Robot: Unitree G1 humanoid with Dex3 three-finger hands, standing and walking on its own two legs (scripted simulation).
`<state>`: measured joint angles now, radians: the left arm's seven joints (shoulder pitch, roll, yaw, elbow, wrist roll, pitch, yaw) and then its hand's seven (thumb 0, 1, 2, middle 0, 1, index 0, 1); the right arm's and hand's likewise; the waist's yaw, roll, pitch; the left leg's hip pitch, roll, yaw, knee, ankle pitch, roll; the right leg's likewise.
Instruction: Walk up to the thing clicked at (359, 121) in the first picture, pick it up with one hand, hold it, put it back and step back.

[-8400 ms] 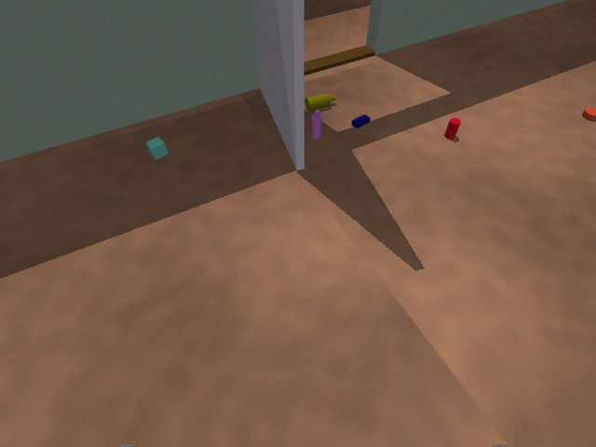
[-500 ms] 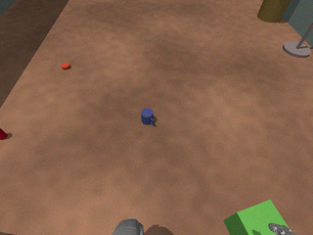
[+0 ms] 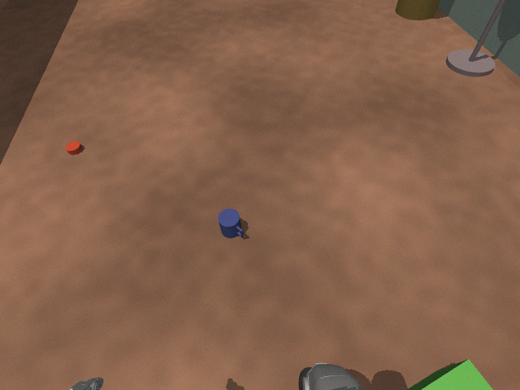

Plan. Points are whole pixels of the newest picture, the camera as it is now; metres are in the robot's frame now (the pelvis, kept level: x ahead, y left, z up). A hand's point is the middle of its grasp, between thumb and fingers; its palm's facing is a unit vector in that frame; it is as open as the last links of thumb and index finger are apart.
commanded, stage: walk up
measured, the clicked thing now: out of the picture +0.17 +1.50 -0.75
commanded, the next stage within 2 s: stand in 1.70 s
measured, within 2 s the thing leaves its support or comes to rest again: neither
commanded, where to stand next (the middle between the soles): +0.25 +0.02 m, yaw +1 degrees
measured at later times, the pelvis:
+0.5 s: pelvis +0.13 +0.03 -0.01, yaw +2 degrees
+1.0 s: pelvis +0.16 +0.02 +0.00, yaw +0 degrees
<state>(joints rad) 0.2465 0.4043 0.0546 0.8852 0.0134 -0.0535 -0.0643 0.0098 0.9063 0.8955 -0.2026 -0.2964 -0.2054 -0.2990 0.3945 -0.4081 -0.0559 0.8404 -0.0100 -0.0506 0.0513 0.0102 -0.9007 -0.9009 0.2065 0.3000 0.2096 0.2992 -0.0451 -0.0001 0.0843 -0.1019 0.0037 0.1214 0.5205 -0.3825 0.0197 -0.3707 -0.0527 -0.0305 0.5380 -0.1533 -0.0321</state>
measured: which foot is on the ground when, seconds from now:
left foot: down 0.00-0.04, up 0.06-0.42, down 0.44-1.00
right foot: down 0.00-0.46, up 0.48-0.82, down 0.84-1.00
